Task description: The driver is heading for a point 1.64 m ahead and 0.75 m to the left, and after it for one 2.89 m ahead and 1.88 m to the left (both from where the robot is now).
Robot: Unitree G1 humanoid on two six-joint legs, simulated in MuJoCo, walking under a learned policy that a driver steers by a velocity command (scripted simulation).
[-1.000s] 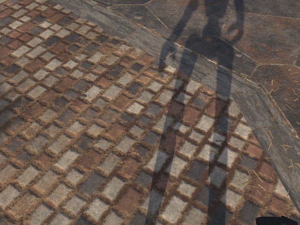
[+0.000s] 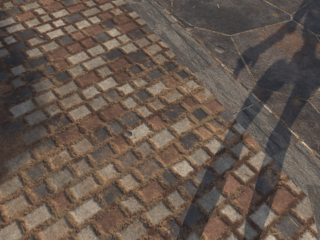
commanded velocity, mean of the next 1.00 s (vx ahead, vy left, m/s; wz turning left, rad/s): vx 0.01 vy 0.00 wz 0.57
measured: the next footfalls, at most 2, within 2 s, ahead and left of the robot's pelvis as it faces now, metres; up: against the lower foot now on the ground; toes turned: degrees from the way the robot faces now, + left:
right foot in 0.40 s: +0.10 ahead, -0.13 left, +0.00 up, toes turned +19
left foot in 0.80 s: +0.00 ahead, +0.13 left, +0.00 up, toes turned +30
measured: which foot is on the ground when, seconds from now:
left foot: down 0.00-0.40, up 0.42-0.78, down 0.80-1.00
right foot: up 0.00-0.38, down 0.40-0.80, up 0.82-1.00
